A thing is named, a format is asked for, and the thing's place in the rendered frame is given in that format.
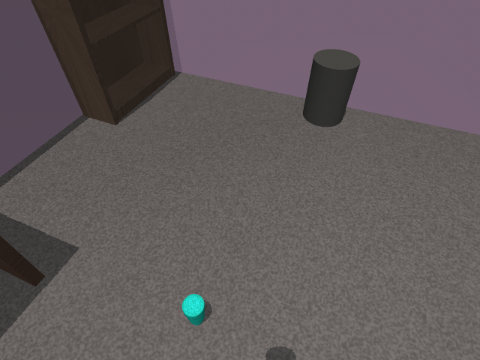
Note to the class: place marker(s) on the bookshelf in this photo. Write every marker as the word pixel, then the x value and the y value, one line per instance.
pixel 114 53

